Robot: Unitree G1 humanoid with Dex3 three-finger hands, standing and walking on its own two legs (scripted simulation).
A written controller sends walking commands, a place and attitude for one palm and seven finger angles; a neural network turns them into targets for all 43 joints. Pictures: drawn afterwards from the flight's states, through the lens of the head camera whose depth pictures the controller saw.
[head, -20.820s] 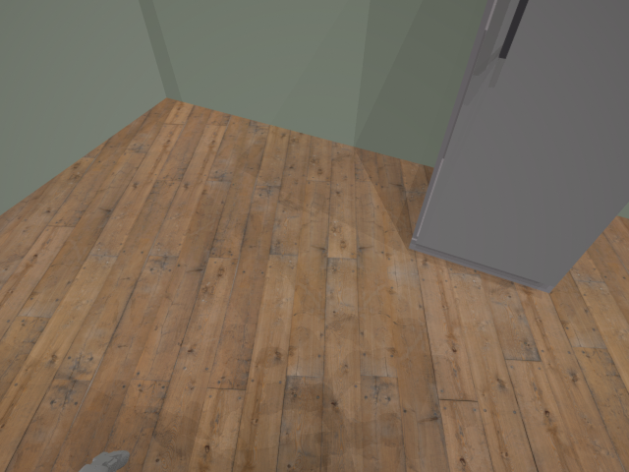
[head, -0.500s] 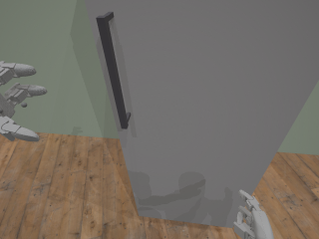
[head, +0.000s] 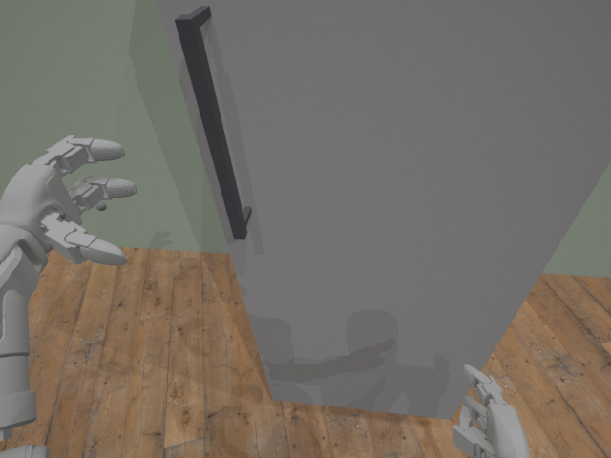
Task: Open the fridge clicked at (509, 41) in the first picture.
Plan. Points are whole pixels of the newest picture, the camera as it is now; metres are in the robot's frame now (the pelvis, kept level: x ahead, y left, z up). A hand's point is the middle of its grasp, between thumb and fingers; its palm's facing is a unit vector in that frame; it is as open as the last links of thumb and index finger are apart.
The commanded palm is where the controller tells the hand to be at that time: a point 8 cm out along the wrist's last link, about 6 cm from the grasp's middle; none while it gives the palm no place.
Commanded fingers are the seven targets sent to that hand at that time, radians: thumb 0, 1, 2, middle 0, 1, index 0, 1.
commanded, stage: move the hooked fingers beside the handle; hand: left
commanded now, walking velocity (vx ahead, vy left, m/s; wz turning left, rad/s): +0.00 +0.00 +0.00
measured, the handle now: (224, 142) +0.42 +0.14 +0.24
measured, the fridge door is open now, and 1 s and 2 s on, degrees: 0 0 0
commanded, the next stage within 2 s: none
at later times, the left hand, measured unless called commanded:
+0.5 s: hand (136, 180) +0.34 +0.22 +0.24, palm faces +0.02 -1.00 -0.05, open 14.0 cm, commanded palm +0.31 +0.26 +0.24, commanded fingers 0.00 -0.50 0.30 -0.30 -1.20 -0.30 -1.20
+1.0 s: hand (164, 169) +0.38 +0.20 +0.23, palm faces +0.02 -1.00 -0.05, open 14.0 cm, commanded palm +0.34 +0.25 +0.24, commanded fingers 0.00 -0.50 0.30 -0.30 -1.20 -0.30 -1.20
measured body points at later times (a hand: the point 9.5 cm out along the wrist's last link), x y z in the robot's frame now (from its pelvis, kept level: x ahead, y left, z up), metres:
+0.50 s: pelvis +0.00 -0.01 +0.00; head -0.02 -0.03 +0.45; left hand +0.33 +0.27 +0.25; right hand +0.19 -0.24 -0.07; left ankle +0.01 +0.12 -0.73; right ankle -0.02 -0.12 -0.73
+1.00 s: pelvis +0.00 -0.01 +0.00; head -0.01 -0.03 +0.45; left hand +0.37 +0.26 +0.23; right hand +0.17 -0.26 -0.08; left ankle +0.01 +0.12 -0.73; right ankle -0.02 -0.12 -0.73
